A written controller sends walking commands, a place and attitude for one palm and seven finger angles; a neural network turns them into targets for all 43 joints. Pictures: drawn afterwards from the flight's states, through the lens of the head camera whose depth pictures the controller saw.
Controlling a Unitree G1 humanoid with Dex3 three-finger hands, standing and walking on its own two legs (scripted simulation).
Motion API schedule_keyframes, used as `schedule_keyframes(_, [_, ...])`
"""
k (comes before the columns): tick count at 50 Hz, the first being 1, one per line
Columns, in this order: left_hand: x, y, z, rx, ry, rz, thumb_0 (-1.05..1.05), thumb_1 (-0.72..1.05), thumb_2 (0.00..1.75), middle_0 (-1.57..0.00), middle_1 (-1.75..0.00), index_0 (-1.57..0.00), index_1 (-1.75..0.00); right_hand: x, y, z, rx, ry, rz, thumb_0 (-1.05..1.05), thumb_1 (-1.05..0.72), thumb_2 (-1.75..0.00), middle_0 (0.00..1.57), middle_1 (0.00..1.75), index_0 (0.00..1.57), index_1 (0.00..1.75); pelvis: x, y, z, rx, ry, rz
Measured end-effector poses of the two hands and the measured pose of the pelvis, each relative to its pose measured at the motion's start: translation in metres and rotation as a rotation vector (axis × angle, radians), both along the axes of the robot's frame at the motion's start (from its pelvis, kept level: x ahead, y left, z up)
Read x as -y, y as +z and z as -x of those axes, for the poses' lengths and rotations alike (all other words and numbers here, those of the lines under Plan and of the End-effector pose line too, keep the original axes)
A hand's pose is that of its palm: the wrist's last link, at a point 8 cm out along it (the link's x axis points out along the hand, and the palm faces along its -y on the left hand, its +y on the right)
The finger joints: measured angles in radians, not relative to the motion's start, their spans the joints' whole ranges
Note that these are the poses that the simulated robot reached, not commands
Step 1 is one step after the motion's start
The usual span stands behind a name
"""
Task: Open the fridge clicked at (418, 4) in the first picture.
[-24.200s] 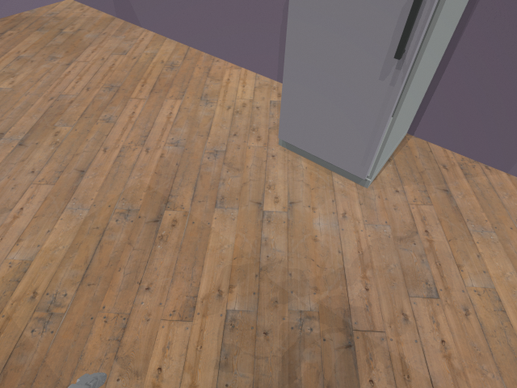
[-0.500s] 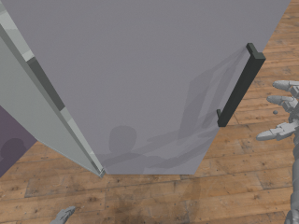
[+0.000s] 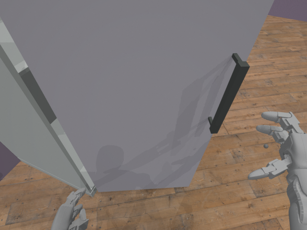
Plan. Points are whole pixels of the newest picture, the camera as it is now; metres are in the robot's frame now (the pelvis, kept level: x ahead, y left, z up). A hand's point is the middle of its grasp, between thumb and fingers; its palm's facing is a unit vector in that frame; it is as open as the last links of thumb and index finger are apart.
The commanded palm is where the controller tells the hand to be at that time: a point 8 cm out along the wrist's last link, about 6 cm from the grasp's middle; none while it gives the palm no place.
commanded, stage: slip the hand off the handle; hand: right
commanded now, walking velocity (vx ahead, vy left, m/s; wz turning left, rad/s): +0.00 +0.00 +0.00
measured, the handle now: (223, 98) +0.45 -0.19 +0.11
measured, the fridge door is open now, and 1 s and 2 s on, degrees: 63 63 63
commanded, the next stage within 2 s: draw the hand back to the body in 0.14 s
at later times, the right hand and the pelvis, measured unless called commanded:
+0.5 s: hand (271, 153) +0.26 -0.24 +0.13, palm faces +0.22 +0.97 -0.04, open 14.7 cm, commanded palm +0.22 -0.29 +0.13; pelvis +0.00 +0.02 +0.01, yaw -1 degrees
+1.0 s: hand (299, 169) +0.22 -0.27 +0.15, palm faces +0.45 +0.83 -0.33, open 13.3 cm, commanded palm +0.17 -0.30 +0.17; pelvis +0.00 +0.01 +0.02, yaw +0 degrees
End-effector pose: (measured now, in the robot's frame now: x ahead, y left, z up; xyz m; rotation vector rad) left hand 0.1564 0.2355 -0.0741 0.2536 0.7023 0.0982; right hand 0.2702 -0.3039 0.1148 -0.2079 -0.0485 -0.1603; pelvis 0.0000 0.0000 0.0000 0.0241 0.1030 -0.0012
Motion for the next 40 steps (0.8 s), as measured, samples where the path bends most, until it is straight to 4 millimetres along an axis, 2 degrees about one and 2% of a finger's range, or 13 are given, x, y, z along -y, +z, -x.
schedule_keyframes(6, [0.004, 0.008, -0.016, 0.066, -0.038, 0.014, 0.01, 0.9, 0.9, -0.2, -0.3, -0.2, -0.3, -0.009, 0.0, 0.02, -0.013, -0.002, -0.003, -0.02, 0.55, -0.2, 0.25, 1.15, 0.26, 1.15, -0.006, 0.001, 0.002, 0.016, -0.004, 0.006])
schedule_keyframes(10, [0.002, 0.009, -0.017, 0.079, -0.05, 0.013, 0.01, 0.9, 0.9, -0.2, -0.3, -0.2, -0.3, -0.012, -0.001, 0.035, -0.02, -0.011, 0.004, -0.02, 0.55, -0.2, 0.25, 1.15, 0.26, 1.15, -0.01, 0.002, 0.003, 0.025, -0.008, 0.007])
schedule_keyframes(14, [-0.003, 0.005, -0.012, 0.061, -0.056, -0.002, 0.01, 0.9, 0.9, -0.2, -0.3, -0.2, -0.3, -0.009, 0.001, 0.04, -0.015, -0.031, 0.01, -0.02, 0.55, -0.2, 0.26, 1.15, 0.26, 1.15, -0.014, 0.001, 0.006, 0.031, -0.016, 0.008])
schedule_keyframes(18, [-0.008, 0.004, -0.006, 0.051, -0.031, -0.013, 0.01, 0.9, 0.9, -0.2, -0.3, -0.2, -0.3, -0.002, 0.004, 0.039, 0.057, -0.084, -0.242, -0.02, 0.55, -0.2, 0.26, 1.15, 0.26, 1.15, -0.016, 0.004, 0.006, 0.049, -0.023, 0.006])
schedule_keyframes(23, [-0.011, 0.009, -0.003, 0.089, -0.017, 0.001, 0.01, 0.9, 0.9, -0.2, -0.3, -0.2, -0.3, -0.011, 0.015, 0.037, 0.0, -0.075, -0.17, -0.02, 0.55, -0.2, 0.25, 1.15, 0.25, 1.15, -0.017, 0.008, 0.002, 0.06, -0.015, 0.013])
schedule_keyframes(27, [-0.012, 0.013, -0.004, 0.112, -0.006, 0.011, 0.01, 0.9, 0.9, -0.2, -0.3, -0.2, -0.3, -0.016, 0.021, 0.04, 0.001, -0.06, -0.179, -0.02, 0.55, -0.2, 0.25, 1.15, 0.25, 1.15, -0.018, 0.01, 0.0, 0.068, -0.005, 0.017])
schedule_keyframes(39, [-0.011, 0.022, -0.018, 0.151, -0.026, 0.007, 0.01, 0.9, 0.9, -0.2, -0.3, -0.2, -0.3, -0.006, 0.035, 0.071, 0.016, -0.113, -0.172, -0.02, 0.52, -0.22, 0.25, 1.13, 0.25, 1.13, -0.019, 0.014, -0.003, 0.098, -0.008, 0.017])
schedule_keyframes(40, [-0.01, 0.023, -0.02, 0.152, -0.035, 0.002, 0.01, 0.9, 0.9, -0.2, -0.3, -0.2, -0.3, -0.005, 0.037, 0.073, 0.008, -0.135, -0.13, -0.02, 0.51, -0.22, 0.25, 1.12, 0.25, 1.12, -0.019, 0.014, -0.003, 0.102, -0.01, 0.016])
